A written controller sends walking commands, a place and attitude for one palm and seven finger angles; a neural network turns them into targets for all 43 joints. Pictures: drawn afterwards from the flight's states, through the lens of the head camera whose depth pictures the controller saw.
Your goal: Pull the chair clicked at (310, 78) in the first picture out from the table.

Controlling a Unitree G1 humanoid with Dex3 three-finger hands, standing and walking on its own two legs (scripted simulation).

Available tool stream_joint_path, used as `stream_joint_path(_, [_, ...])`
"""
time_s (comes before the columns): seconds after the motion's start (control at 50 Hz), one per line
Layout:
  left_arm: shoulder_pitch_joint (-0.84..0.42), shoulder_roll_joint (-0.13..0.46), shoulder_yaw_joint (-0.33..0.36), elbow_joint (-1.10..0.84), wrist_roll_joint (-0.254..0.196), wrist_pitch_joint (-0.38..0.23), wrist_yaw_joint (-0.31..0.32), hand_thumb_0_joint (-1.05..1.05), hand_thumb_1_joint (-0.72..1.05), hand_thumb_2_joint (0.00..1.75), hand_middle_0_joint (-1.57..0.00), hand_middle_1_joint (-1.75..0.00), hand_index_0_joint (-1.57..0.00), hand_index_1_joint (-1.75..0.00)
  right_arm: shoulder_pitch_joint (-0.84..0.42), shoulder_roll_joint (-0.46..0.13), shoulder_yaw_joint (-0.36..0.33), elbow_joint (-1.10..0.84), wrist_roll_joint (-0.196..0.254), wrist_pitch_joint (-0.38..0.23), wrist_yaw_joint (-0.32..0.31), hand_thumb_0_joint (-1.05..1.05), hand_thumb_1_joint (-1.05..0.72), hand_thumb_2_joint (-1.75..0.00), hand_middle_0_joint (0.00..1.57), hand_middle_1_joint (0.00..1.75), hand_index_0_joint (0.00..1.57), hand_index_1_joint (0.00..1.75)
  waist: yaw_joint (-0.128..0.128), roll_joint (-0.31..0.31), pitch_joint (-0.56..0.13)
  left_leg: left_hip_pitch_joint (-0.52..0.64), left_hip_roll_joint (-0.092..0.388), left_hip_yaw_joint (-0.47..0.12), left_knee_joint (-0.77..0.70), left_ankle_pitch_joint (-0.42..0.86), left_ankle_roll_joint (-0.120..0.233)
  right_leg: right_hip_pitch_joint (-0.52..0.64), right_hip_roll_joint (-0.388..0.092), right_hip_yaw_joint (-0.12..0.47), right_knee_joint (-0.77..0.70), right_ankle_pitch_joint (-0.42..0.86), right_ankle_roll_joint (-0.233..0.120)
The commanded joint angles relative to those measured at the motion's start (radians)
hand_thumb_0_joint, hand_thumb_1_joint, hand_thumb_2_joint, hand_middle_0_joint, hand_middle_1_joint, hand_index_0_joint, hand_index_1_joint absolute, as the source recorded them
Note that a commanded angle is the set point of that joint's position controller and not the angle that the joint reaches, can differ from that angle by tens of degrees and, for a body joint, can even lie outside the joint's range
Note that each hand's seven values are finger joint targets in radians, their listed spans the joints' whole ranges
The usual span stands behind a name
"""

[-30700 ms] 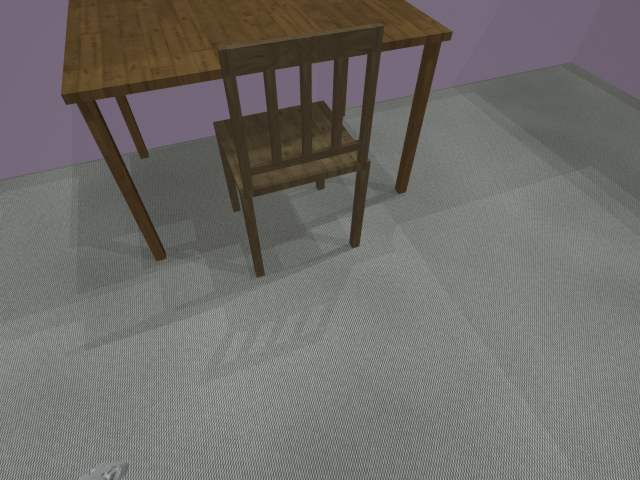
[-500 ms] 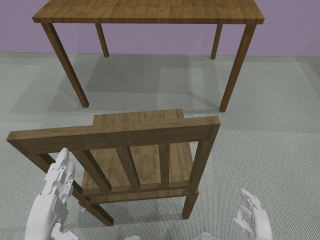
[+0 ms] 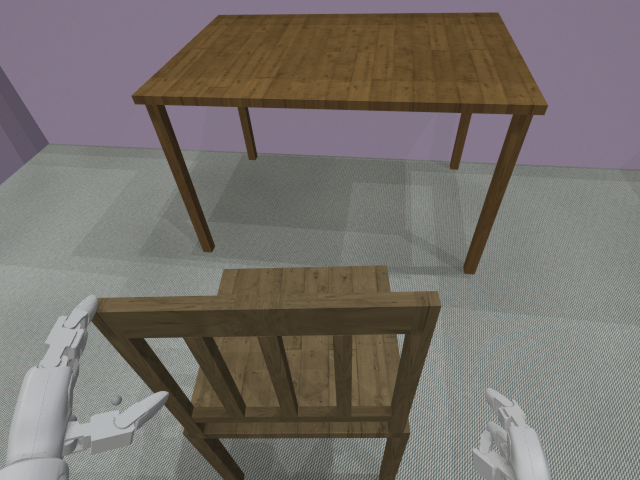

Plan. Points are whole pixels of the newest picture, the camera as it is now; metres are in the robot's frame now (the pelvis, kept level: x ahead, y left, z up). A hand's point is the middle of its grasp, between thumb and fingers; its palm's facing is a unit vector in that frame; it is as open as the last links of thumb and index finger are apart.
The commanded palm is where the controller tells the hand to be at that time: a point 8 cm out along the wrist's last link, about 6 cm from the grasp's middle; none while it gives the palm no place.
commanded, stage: draw the hand back to the body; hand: left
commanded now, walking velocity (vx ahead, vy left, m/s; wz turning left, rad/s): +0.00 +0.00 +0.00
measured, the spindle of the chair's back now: (281, 377) +0.29 +0.11 -0.10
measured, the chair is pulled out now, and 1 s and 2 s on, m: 0.60 0.60 0.60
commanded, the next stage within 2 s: step back with the hand held close in 0.62 s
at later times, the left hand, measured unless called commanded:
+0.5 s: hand (88, 331) +0.20 +0.25 +0.16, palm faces +0.44 -0.77 -0.46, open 7.6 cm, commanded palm +0.15 +0.30 +0.19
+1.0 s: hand (65, 339) +0.19 +0.27 +0.16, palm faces +0.36 -0.77 -0.52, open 7.4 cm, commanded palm +0.13 +0.31 +0.19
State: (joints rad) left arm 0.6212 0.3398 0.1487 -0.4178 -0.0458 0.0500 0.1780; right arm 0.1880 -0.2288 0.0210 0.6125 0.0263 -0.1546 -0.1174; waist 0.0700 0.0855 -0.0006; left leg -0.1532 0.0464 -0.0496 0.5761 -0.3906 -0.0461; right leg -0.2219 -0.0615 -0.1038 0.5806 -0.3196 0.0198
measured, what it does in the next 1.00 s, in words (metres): stands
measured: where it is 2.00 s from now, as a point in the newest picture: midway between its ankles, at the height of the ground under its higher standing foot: outside the picture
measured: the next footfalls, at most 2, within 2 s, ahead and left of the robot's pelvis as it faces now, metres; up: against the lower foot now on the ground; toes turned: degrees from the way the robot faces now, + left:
none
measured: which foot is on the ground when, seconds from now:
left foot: down 0.00-1.00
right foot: down 0.00-1.00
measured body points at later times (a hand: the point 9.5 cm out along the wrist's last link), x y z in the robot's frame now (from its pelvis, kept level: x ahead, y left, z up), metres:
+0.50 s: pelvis +0.01 +0.00 +0.01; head +0.00 -0.04 +0.46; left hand +0.17 +0.29 +0.18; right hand +0.18 -0.25 -0.09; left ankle -0.05 +0.15 -0.73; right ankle -0.01 -0.13 -0.73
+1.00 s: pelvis -0.02 +0.02 +0.01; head +0.00 -0.01 +0.46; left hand +0.17 +0.31 +0.19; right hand +0.16 -0.22 -0.08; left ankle -0.05 +0.15 -0.73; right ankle -0.01 -0.13 -0.73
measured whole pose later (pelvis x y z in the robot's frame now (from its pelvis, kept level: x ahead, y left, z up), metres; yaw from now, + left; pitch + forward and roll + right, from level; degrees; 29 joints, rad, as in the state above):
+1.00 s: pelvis -0.02 +0.02 +0.01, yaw -3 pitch -1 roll +0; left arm 0.55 0.38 0.39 -0.47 -0.05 -0.09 0.15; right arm 0.12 -0.22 -0.02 0.59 0.02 -0.02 -0.07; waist 0.01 0.06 0.06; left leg -0.16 0.03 0.01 0.47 -0.30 -0.02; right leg -0.24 -0.07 -0.04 0.46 -0.20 0.04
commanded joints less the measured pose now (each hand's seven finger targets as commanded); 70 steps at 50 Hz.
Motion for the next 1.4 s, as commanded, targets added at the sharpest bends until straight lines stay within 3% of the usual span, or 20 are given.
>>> stream_joint_path(0.0, [-0.151, 0.177, 0.215, -0.268, 0.001, -0.11, 0.039, 0.0, 0.5, 0.71, -0.15, -0.22, -0.15, -0.22, -0.125, -0.101, -0.044, -0.133, -0.003, -0.061, 0.004, 0.0, -0.9, -0.9, 0.2, 0.3, 0.2, 0.3, -0.021, 0.002, -0.053, -0.01, 0.007, 0.027, -0.127, 0.33, 0.039, 0.088, -0.012, 0.017, -0.108, 0.284, -0.039])
stream_joint_path(0.06, [-0.131, 0.14, 0.219, -0.195, -0.001, -0.115, 0.026, 0.0, 0.61, 0.76, -0.16, -0.24, -0.16, -0.24, -0.136, -0.097, -0.051, -0.125, -0.002, -0.042, 0.015, 0.0, -0.9, -0.9, 0.2, 0.3, 0.2, 0.3, -0.018, -0.049, -0.035, -0.004, 0.01, 0.039, -0.132, 0.336, 0.045, 0.091, -0.009, 0.019, -0.124, 0.3, -0.032])
stream_joint_path(0.12, [-0.137, 0.163, 0.265, -0.167, -0.008, -0.125, 0.018, 0.0, 0.72, 0.81, -0.18, -0.26, -0.18, -0.26, -0.143, -0.103, -0.059, -0.122, 0.001, -0.019, 0.021, 0.0, -0.9, -0.9, 0.2, 0.3, 0.2, 0.3, -0.014, -0.079, -0.036, -0.008, 0.009, 0.043, -0.14, 0.344, 0.048, 0.113, -0.007, 0.025, -0.135, 0.322, -0.032])
stream_joint_path(0.22, [-0.199, 0.234, 0.351, -0.205, -0.016, -0.148, 0.018, 0.0, 0.9, 0.9, -0.2, -0.3, -0.2, -0.3, -0.145, -0.102, -0.061, -0.124, 0.002, -0.006, 0.023, 0.0, -0.9, -0.9, 0.2, 0.3, 0.2, 0.3, -0.009, -0.038, -0.072, 0.019, 0.005, 0.052, -0.144, 0.382, 0.052, 0.147, -0.009, 0.031, -0.142, 0.375, -0.031])
stream_joint_path(0.32, [-0.148, 0.186, 0.313, -0.164, -0.018, -0.144, 0.007, 0.0, 0.9, 0.9, -0.2, -0.3, -0.2, -0.3, -0.15, -0.104, -0.072, -0.124, 0.005, 0.007, 0.028, 0.0, -0.9, -0.9, 0.2, 0.3, 0.2, 0.3, -0.013, -0.061, -0.063, 0.024, 0.007, 0.062, -0.148, 0.395, 0.055, 0.15, -0.008, 0.029, -0.152, 0.399, -0.027])
stream_joint_path(0.48, [-0.187, 0.248, 0.355, -0.229, -0.011, -0.154, 0.018, 0.0, 0.9, 0.9, -0.2, -0.3, -0.2, -0.3, -0.147, -0.111, -0.076, -0.116, 0.004, -0.004, 0.02, 0.0, -0.9, -0.9, 0.2, 0.3, 0.2, 0.3, -0.013, -0.023, -0.108, 0.046, 0.008, 0.061, -0.156, 0.402, 0.053, 0.169, -0.01, 0.033, -0.156, 0.392, -0.029])
stream_joint_path(0.52, [-0.164, 0.206, 0.327, -0.199, -0.011, -0.148, 0.016, 0.0, 0.9, 0.9, -0.2, -0.3, -0.2, -0.3, -0.149, -0.103, -0.073, -0.116, 0.006, -0.004, 0.021, 0.0, -0.9, -0.9, 0.2, 0.3, 0.2, 0.3, -0.013, -0.017, -0.068, 0.039, 0.01, 0.063, -0.162, 0.397, 0.051, 0.148, -0.007, 0.03, -0.156, 0.376, -0.03])
stream_joint_path(0.68, [-0.198, 0.216, 0.329, -0.205, -0.009, -0.142, 0.015, 0.0, 0.9, 0.9, -0.2, -0.3, -0.2, -0.3, -0.149, -0.113, -0.071, -0.116, 0.005, -0.008, 0.024, 0.0, -0.9, -0.9, 0.2, 0.3, 0.2, 0.3, -0.012, -0.01, -0.059, 0.027, 0.014, 0.048, -0.182, 0.372, 0.046, 0.145, -0.006, 0.026, -0.16, 0.315, -0.034])
stream_joint_path(0.72, [-0.224, 0.161, 0.264, -0.229, -0.009, -0.142, 0.008, 0.0, 0.9, 0.9, -0.2, -0.3, -0.2, -0.3, -0.154, -0.109, -0.06, -0.127, 0.001, -0.012, 0.029, 0.0, -0.9, -0.9, 0.2, 0.3, 0.2, 0.3, -0.02, 0.002, -0.043, 0.029, 0.01, 0.048, -0.183, 0.368, 0.047, 0.129, -0.006, 0.028, -0.162, 0.31, -0.033])
stream_joint_path(0.74, [-0.392, 0.355, 0.442, -0.324, -0.028, -0.201, 0.006, 0.0, 0.9, 0.9, -0.2, -0.3, -0.2, -0.3, -0.125, -0.128, -0.075, -0.15, 0.01, 0.009, 0.029, 0.0, -0.9, -0.9, 0.2, 0.3, 0.2, 0.3, -0.04, -0.028, 0.049, -0.034, 0.046, 0.044, -0.148, 0.329, 0.065, 0.053, -0.047, 0.127, -0.209, 0.426, -0.036])
stream_joint_path(0.76, [-0.312, 0.293, 0.416, -0.217, -0.021, -0.206, -0.003, 0.0, 0.9, 0.9, -0.2, -0.3, -0.2, -0.3, -0.123, -0.112, -0.076, -0.127, 0.006, 0.017, 0.03, 0.0, -0.9, -0.9, 0.2, 0.3, 0.2, 0.3, -0.051, -0.079, 0.023, -0.038, 0.038, 0.032, -0.139, 0.305, 0.06, 0.082, -0.066, 0.127, -0.202, 0.459, -0.045])
stream_joint_path(0.78, [-0.3, 0.293, 0.416, -0.221, -0.02, -0.213, -0.008, 0.0, 0.9, 0.9, -0.2, -0.3, -0.2, -0.3, -0.114, -0.123, -0.083, -0.133, 0.007, 0.025, 0.032, 0.0, -0.9, -0.9, 0.2, 0.3, 0.2, 0.3, -0.052, -0.071, -0.001, -0.04, 0.037, 0.029, -0.141, 0.315, 0.056, 0.104, -0.076, 0.134, -0.189, 0.5, -0.05])
stream_joint_path(0.84, [-0.106, 0.185, 0.351, -0.168, -0.012, -0.204, -0.016, 0.0, 0.9, 0.9, -0.2, -0.3, -0.2, -0.3, -0.14, -0.115, -0.079, -0.154, -0.002, 0.061, 0.042, 0.0, -0.9, -0.9, 0.2, 0.3, 0.2, 0.3, -0.051, -0.03, -0.081, -0.011, 0.055, 0.025, -0.152, 0.465, 0.056, 0.136, -0.066, 0.102, -0.145, 0.529, -0.038])
stream_joint_path(0.94, [-0.033, 0.213, 0.374, -0.251, -0.005, -0.197, -0.002, 0.0, 0.9, 0.9, -0.2, -0.3, -0.2, -0.3, -0.156, -0.102, -0.086, -0.178, -0.001, 0.097, 0.037, 0.0, -0.9, -0.9, 0.2, 0.3, 0.2, 0.3, -0.048, -0.055, -0.152, -0.02, 0.085, 0.01, -0.146, 0.566, 0.059, 0.133, -0.06, 0.081, -0.108, 0.506, -0.026])
stream_joint_path(0.98, [-0.051, 0.255, 0.401, -0.293, -0.005, -0.198, 0.01, 0.0, 0.9, 0.9, -0.2, -0.3, -0.2, -0.3, -0.154, -0.102, -0.09, -0.175, 0.004, 0.096, 0.027, 0.0, -0.9, -0.9, 0.2, 0.3, 0.2, 0.3, -0.051, -0.027, -0.154, -0.035, 0.092, 0.007, -0.153, 0.534, 0.063, 0.123, -0.063, 0.082, -0.095, 0.471, -0.025])
stream_joint_path(1.1, [-0.054, 0.254, 0.41, -0.342, -0.012, -0.209, 0.028, 0.0, 0.9, 0.9, -0.2, -0.3, -0.2, -0.3, -0.137, -0.088, -0.081, -0.169, 0.001, 0.065, 0.011, 0.0, -0.9, -0.9, 0.2, 0.3, 0.2, 0.3, -0.046, 0.047, -0.148, -0.117, 0.109, -0.015, -0.153, 0.423, 0.067, 0.092, -0.048, 0.081, -0.064, 0.337, -0.016])
stream_joint_path(1.18, [-0.072, 0.246, 0.397, -0.308, -0.008, -0.201, 0.035, 0.0, 0.9, 0.9, -0.2, -0.3, -0.2, -0.3, -0.119, -0.095, -0.088, -0.157, 0.005, 0.056, 0.007, 0.0, -0.9, -0.9, 0.2, 0.3, 0.2, 0.3, -0.052, -0.008, -0.104, -0.196, 0.08, -0.004, -0.131, 0.214, 0.057, 0.064, -0.06, 0.121, -0.111, 0.298, -0.027])
stream_joint_path(1.26, [-0.107, 0.235, 0.377, -0.287, 0.004, -0.201, 0.041, 0.0, 0.9, 0.9, -0.2, -0.3, -0.2, -0.3, -0.098, -0.098, -0.079, -0.163, -0.004, 0.051, 0.012, 0.0, -0.9, -0.9, 0.2, 0.3, 0.2, 0.3, -0.057, -0.098, -0.055, -0.22, 0.026, 0.016, -0.083, -0.008, 0.052, -0.066, -0.095, 0.191, -0.222, 0.027, -0.045])
stream_joint_path(1.34, [-0.128, 0.251, 0.387, -0.281, 0.014, -0.206, 0.049, 0.0, 0.9, 0.9, -0.2, -0.3, -0.2, -0.3, -0.101, -0.103, -0.069, -0.173, -0.006, 0.047, 0.008, 0.0, -0.9, -0.9, 0.2, 0.3, 0.2, 0.3, -0.057, -0.095, -0.017, -0.272, 0.039, -0.012, -0.122, -0.132, 0.067, -0.121, -0.074, 0.169, -0.252, -0.204, -0.031])
stream_joint_path(1.38, [-0.117, 0.277, 0.408, -0.3, 0.019, -0.215, 0.054, 0.0, 0.9, 0.9, -0.2, -0.3, -0.2, -0.3, -0.102, -0.113, -0.073, -0.172, -0.002, 0.041, 0.002, 0.0, -0.9, -0.9, 0.2, 0.3, 0.2, 0.3, -0.057, -0.024, -0.025, -0.307, 0.059, -0.03, -0.164, -0.163, 0.078, -0.08, -0.054, 0.154, -0.221, -0.189, -0.023])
